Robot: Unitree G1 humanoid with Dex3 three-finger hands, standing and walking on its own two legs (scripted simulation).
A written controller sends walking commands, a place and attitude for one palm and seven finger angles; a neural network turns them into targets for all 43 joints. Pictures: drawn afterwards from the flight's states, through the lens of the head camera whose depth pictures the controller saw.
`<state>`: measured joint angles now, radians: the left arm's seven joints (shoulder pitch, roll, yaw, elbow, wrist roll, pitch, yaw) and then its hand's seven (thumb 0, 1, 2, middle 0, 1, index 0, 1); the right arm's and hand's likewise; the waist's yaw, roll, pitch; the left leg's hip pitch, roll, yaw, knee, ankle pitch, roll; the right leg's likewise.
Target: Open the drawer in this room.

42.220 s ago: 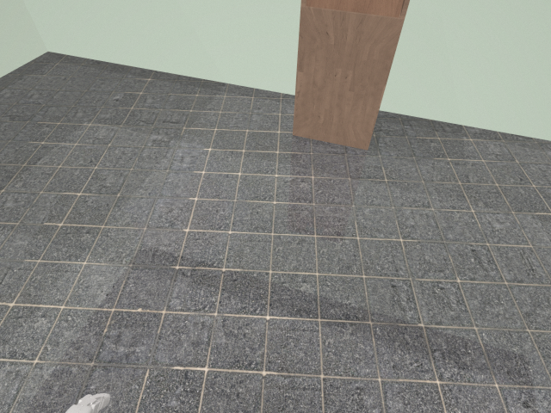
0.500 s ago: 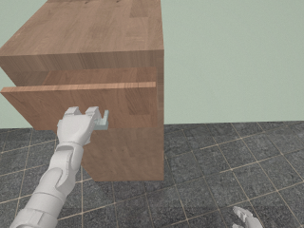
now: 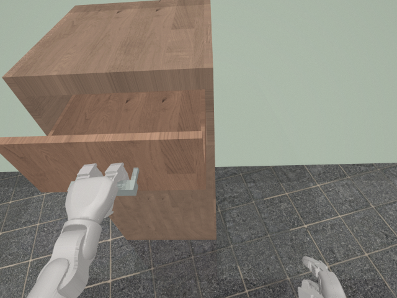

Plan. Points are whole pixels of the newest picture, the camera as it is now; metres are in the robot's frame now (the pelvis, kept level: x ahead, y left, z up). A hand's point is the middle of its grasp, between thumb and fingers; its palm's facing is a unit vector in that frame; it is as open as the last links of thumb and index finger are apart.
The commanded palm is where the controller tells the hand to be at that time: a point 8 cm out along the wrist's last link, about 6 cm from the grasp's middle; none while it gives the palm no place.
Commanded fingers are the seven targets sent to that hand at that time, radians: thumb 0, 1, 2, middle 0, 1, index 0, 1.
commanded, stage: pull the drawer open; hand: left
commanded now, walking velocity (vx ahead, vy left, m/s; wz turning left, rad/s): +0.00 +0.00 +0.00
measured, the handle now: (106, 180) +0.34 +0.22 +0.06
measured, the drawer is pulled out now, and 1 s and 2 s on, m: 0.15 0.26 0.30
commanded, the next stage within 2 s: open the thumb to release the handle in 1.62 s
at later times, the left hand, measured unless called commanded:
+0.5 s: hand (99, 232) +0.23 +0.21 +0.04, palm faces +0.02 -0.12 -0.99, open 5.7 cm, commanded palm +0.19 +0.22 +0.10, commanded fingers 0.00 0.90 0.90 -0.40 -1.35 -0.40 -1.35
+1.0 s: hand (90, 263) +0.18 +0.21 +0.04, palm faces +0.03 -0.12 -0.99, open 5.7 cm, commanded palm +0.13 +0.22 +0.10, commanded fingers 0.00 0.90 0.90 -0.40 -1.35 -0.40 -1.35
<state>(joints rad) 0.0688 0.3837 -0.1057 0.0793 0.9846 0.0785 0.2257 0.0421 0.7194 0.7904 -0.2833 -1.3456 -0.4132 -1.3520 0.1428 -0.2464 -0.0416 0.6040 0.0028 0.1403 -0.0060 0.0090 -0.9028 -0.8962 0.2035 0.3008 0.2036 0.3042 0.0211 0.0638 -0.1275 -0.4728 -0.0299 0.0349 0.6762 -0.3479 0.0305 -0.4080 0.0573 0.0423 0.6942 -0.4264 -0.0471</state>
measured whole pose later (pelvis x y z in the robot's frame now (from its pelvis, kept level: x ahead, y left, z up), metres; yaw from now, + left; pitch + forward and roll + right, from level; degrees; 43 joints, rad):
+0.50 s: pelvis -0.01 -0.01 +0.00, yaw +0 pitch +6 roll +1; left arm 0.23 0.38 -0.10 -0.05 0.98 0.07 0.23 0.05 0.71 0.78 -0.30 -1.35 -0.41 -1.35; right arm 0.11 -0.23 -0.01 0.60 -0.01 0.12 -0.01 0.01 -0.90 -0.90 0.20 0.30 0.20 0.30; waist 0.04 0.06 -0.11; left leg -0.45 -0.03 0.03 0.68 -0.33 0.02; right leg -0.39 0.06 0.04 0.71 -0.42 -0.06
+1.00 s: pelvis -0.01 -0.01 -0.01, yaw +0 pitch +7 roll +1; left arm 0.50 0.40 -0.07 -0.25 0.97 0.03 0.29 0.05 0.70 0.78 -0.30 -1.35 -0.41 -1.35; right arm 0.11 -0.24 -0.01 0.56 -0.02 0.12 0.03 0.01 -0.90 -0.90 0.20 0.30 0.20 0.30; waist 0.06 0.07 -0.12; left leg -0.49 -0.02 0.04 0.74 -0.36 0.02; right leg -0.44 0.07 0.04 0.78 -0.45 -0.06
